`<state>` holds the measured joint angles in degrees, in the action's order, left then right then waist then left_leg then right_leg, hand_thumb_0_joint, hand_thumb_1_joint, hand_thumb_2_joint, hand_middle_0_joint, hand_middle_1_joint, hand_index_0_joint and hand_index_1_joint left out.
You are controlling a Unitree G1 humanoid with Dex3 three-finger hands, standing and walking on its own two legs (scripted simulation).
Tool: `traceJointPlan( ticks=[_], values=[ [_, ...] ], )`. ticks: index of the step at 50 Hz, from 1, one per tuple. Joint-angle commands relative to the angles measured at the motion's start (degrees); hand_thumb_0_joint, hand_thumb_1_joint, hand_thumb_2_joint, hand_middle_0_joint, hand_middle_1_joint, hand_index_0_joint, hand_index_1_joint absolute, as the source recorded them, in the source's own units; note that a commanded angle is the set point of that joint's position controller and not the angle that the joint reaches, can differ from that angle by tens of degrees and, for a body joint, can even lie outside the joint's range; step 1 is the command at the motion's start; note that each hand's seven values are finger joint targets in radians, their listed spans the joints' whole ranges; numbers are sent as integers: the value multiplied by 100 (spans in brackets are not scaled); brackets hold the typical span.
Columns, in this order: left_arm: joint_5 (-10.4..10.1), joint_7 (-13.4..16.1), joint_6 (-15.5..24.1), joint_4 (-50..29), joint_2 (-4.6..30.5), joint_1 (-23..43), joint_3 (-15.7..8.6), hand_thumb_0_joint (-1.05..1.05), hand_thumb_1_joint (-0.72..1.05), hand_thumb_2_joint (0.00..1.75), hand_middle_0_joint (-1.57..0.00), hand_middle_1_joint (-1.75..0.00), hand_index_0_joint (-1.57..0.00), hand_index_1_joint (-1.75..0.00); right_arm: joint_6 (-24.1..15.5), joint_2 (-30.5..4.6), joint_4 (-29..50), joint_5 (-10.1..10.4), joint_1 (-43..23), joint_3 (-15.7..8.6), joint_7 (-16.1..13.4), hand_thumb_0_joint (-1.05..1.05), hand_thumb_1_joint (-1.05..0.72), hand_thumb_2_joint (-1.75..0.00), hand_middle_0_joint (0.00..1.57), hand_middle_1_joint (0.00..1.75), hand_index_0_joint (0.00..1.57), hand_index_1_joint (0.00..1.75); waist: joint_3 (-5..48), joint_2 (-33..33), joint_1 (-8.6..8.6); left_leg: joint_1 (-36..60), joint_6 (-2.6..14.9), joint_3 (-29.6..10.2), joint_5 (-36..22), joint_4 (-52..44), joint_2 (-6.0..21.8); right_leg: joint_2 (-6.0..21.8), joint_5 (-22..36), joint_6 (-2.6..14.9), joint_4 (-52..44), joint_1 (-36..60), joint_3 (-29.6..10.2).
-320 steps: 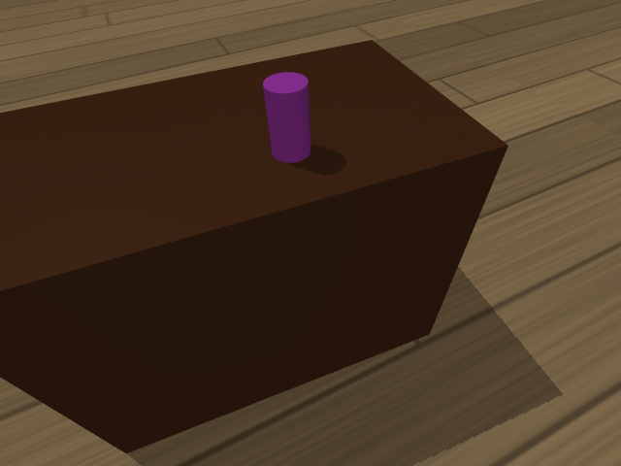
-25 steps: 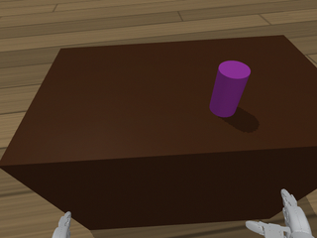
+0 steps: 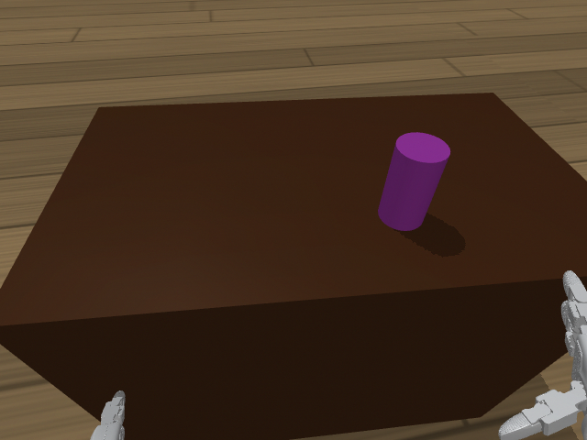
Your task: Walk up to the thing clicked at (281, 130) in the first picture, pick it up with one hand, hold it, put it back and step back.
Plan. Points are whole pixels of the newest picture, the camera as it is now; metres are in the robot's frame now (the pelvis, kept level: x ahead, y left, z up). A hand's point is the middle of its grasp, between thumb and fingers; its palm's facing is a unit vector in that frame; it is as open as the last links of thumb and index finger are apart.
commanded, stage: rise first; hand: right
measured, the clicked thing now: (410, 183) +0.48 -0.20 +0.09
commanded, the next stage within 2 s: go down in 1.02 s
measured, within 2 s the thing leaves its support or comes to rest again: neither
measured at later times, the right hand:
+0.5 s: hand (583, 345) +0.17 -0.26 +0.15, palm faces +0.38 +0.82 -0.43, open 17.7 cm
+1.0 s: hand out of the picture +0.17 -0.25 +0.19, palm faces +0.40 +0.80 -0.45, open 17.6 cm
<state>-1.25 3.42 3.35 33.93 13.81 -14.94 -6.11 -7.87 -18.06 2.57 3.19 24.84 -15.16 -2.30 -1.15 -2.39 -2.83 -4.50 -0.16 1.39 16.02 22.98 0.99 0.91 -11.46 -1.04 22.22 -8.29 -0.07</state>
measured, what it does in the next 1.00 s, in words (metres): stands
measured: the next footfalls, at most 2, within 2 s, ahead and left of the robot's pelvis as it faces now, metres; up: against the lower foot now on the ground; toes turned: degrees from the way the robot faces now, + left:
none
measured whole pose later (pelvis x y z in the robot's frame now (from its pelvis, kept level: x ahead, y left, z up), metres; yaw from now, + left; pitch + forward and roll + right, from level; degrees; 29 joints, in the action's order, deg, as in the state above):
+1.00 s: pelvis -0.02 -0.01 +0.00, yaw +0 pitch -5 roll +0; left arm -1.2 1.8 6.0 35.8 12.3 -14.2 -9.2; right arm -20.1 -20.7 20.8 3.5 24.0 -22.9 0.0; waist -2.9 -3.0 -3.9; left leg -3.7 -0.4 1.5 14.5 22.9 1.3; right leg 0.6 -9.8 -0.7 21.9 -7.5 -0.2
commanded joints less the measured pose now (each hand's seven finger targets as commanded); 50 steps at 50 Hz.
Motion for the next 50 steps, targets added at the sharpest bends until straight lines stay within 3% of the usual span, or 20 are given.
traceJointPlan(
  ticks=[1, 2, 6, 8, 10, 11, 16, 17, 19, 23, 25, 27, 29, 36, 38, 40, 42, 46, 49, 50],
  values=[
    [2, 34, 350, -892, 787, 508, -379, 0, -57, 3, -6, -4, -5, -5, -518, -1233, 1549, 5, -373, -816, -95, 0, 61, -2, 3, 6, 4, 6, 407, 136, -7, -228, -73, 130, -1617, -357, 28, -156, 1277, 234, -138, 414, 272],
    [-2, -1, 350, -889, 593, 471, -222, 0, -57, 3, -6, -4, -5, -5, -555, -1183, 1604, -7, -320, -795, -73, 0, 61, -2, 4, 6, 4, 6, 361, 191, -36, -232, -64, 157, -1522, -360, 12, -152, 1219, 232, -159, 386, 257],
    [-1, -23, 381, -910, 583, 623, -269, 0, -57, 3, -6, -4, -5, -5, -719, -1174, 1983, 0, -278, -866, -48, 0, 61, -2, 4, 6, 4, 6, 349, 13, -63, -220, 10, 181, -1177, -390, -21, -142, 984, 199, -245, 338, 246],
    [10, 7, 388, -898, 815, 505, -523, 0, -57, 3, -6, -4, -5, -5, -775, -1293, 1958, 16, -250, -1032, -61, 0, 61, -2, 4, 6, 4, 6, 304, 137, 10, -254, -14, 176, -1177, -426, -11, -149, 955, 217, -245, 330, 241],
    [-2, -39, 397, -779, 586, 477, -346, 0, -56, 3, -6, -4, -5, -5, -858, -1192, 2144, 34, -211, -968, -26, 0, 60, -2, 4, 6, 4, 6, 112, 33, -51, -337, -25, 172, -1072, -452, 17, -181, 843, 219, -248, 268, 253],
    [-5, -17, 414, -804, 738, 514, -529, 0, -57, 3, -6, -4, -5, -5, -881, -1249, 2097, 39, -211, -1054, -29, 0, 60, -2, 4, 6, 4, 6, 143, 88, -18, -349, -33, 159, -1080, -453, 23, -175, 842, 226, -248, 293, 259],
    [-22, -61, 474, -970, 545, 425, -364, 0, -58, 4, -6, -4, -4, -5, -1051, -1149, 2345, 38, -216, -986, 18, 0, 58, -3, 4, 6, 4, 6, 233, 161, -21, -278, -14, 192, -1135, -430, -2, -159, 931, 226, -242, 384, 228],
    [-23, -31, 477, -919, 812, 377, -663, 0, -57, 4, -6, -4, -4, -5, -1061, -1262, 2324, 52, -273, -1157, 1, 0, 58, -3, 4, 6, 4, 6, 220, 200, 0, -299, 2, 209, -1095, -429, -17, -137, 918, 226, -268, 408, 213],
    [-16, -76, 492, -833, 644, 462, -472, 0, -57, 4, -6, -4, -5, -5, -1114, -1200, 2560, 53, -320, -1052, 34, 0, 59, -3, 4, 6, 4, 6, 149, -120, -67, -330, 42, 207, -930, -431, -30, -154, 791, 191, -317, 357, 217],
    [-31, -100, 529, -942, 555, 545, -445, 0, -57, 4, -5, -4, -5, -5, -1224, -1226, 2724, 67, -395, -1144, 45, 0, 59, -3, 4, 6, 5, 6, 90, -23, -38, -343, 45, 211, -639, -513, -35, -165, 528, 199, -368, 301, 219],
    [-23, -89, 542, -953, 720, 445, -581, 0, -57, 4, -5, -4, -5, -5, -1255, -1231, 2676, 68, -327, -1146, 57, 0, 59, -3, 4, 6, 5, 6, 83, 73, -17, -354, 45, 231, -621, -505, -59, -148, 524, 197, -390, 309, 212],
    [-27, -111, 541, -823, 563, 451, -445, 0, -57, 4, -5, -4, -5, -5, -1300, -1231, 2691, 68, -318, -1196, 64, 0, 60, -3, 4, 6, 5, 6, 54, -86, -80, -351, 72, 226, -646, -467, -66, -130, 579, 180, -392, 289, 205],
    [-23, -85, 575, -915, 793, 540, -675, 0, -57, 4, -5, -4, -4, -5, -1325, -1282, 2738, 83, -397, -1278, 54, 0, 60, -3, 4, 6, 5, 6, 141, -11, -41, -315, 74, 243, -621, -469, -79, -115, 556, 178, -405, 337, 183],
    [-21, -129, 607, -941, 553, 661, -458, 0, -57, 5, -5, -4, -5, -5, -1444, -1273, 2964, 76, -520, -1273, 70, 0, 58, -4, 4, 6, 5, 6, 245, 61, -100, -217, 66, 235, -740, -454, -80, -115, 699, 185, -340, 342, 171],
    [-25, -105, 588, -802, 658, 619, -603, 0, -56, 6, -5, -5, -5, -5, -1462, -1283, 2915, 87, -515, -1301, 75, 0, 59, -4, 4, 6, 5, 6, 165, 27, -77, -303, 59, 217, -670, -474, -67, -131, 622, 187, -358, 363, 200],
    [-26, -123, 579, -719, 539, 494, -471, 0, -57, 6, -5, -5, -5, -6, -1471, -1336, 2906, 95, -492, -1384, 74, 0, 58, -4, 4, 6, 5, 6, 97, 1, -105, -318, 55, 214, -683, -495, -60, -157, 628, 193, -351, 305, 209],
    [-30, -101, 603, -848, 704, 646, -676, 0, -57, 7, -5, -5, -5, -6, -1492, -1277, 2964, 98, -583, -1327, 82, 0, 58, -4, 4, 6, 5, 6, 188, 38, -40, -317, 55, 218, -679, -472, -62, -145, 624, 187, -348, 356, 191],
    [-45, -130, 562, -596, 472, 485, -469, 0, -57, 7, -5, -5, -5, -6, -1523, -1379, 2877, 103, -522, -1468, 80, 0, 58, -5, 4, 6, 5, 6, 141, -63, -131, -277, 69, 218, -740, -470, -66, -145, 707, 190, -340, 304, 189],
    [-38, -131, 578, -610, 649, 563, -649, 0, -57, 7, -5, -5, -5, -6, -1532, -1382, 2966, 112, -569, -1474, 95, 0, 56, -5, 4, 6, 5, 6, 172, -22, -88, -308, 64, 234, -723, -441, -78, -131, 665, 185, -345, 315, 189],
    [-36, -147, 578, -672, 571, 614, -546, 0, -56, 7, -5, -5, -5, -6, -1540, -1397, 3049, 107, -608, -1482, 98, 0, 57, -5, 4, 6, 5, 6, 209, -47, -124, -267, 67, 230, -737, -439, -75, -133, 689, 182, -342, 312, 183]
  ],
)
